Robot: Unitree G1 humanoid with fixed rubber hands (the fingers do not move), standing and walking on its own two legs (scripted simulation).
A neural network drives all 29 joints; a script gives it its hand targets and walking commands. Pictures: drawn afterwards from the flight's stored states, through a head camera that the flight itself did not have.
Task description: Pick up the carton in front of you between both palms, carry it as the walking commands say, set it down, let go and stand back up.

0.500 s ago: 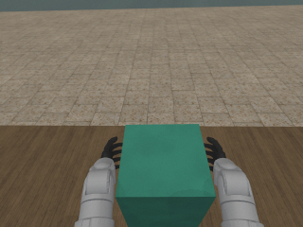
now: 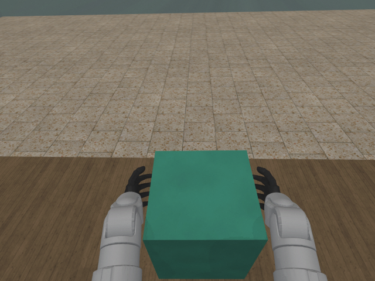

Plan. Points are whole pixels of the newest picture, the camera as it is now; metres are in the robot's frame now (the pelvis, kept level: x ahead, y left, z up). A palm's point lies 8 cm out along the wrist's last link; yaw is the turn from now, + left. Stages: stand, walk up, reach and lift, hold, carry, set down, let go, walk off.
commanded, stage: carry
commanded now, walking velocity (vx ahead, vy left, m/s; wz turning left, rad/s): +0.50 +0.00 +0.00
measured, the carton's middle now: (201, 216) +0.29 +0.00 -0.01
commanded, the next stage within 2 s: none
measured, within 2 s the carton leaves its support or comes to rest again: neither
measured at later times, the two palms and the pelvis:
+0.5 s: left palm (136, 146) +0.43 +0.17 +0.08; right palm (251, 142) +0.44 -0.13 +0.09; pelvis +0.20 +0.01 -0.01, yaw +0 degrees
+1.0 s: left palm (152, 88) +0.74 +0.17 +0.09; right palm (235, 87) +0.73 -0.13 +0.10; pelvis +0.50 +0.02 -0.01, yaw -2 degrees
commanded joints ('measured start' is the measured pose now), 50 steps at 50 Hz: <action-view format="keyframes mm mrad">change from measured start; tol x32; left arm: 1 -564 -912 -628 -112 -302 -1 -199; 24 -148 -767 -800 -838 -499 387 54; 50 -104 -692 -794 -775 -457 427 53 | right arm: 1 -594 905 628 -131 296 -10 184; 19 -275 786 790 -745 488 367 -34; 50 -89 658 745 -752 453 412 -50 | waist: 1 8 -28 -200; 11 -19 229 -138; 17 32 -344 -270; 30 -28 256 -301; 50 -22 156 -29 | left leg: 1 -72 70 12 -39 -141 16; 13 199 285 -204 -76 377 165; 20 -808 94 142 479 -280 21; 29 364 84 182 -23 27 45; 31 350 475 -549 -335 -176 245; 50 252 250 200 -299 528 123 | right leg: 1 -39 -118 67 -111 -221 -49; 11 -494 -32 -163 205 -150 -1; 20 561 -403 289 -160 581 -220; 26 116 -231 -154 -129 564 -66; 33 -536 -146 -57 837 -79 -30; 50 -413 -76 -285 57 294 -31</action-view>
